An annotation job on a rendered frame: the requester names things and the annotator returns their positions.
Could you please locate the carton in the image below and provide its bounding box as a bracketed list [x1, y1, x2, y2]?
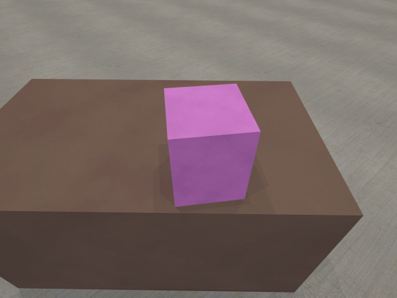
[164, 84, 261, 207]

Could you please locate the pedestal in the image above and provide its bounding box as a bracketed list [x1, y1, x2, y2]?
[0, 79, 364, 292]

